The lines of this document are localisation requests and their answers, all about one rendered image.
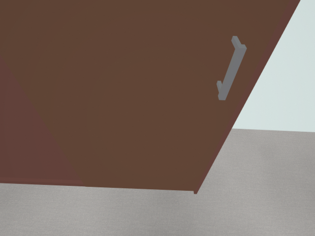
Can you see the wardrobe door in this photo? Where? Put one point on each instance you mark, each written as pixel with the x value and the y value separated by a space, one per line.
pixel 27 147
pixel 128 88

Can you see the handle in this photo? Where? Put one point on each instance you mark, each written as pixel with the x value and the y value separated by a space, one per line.
pixel 237 57

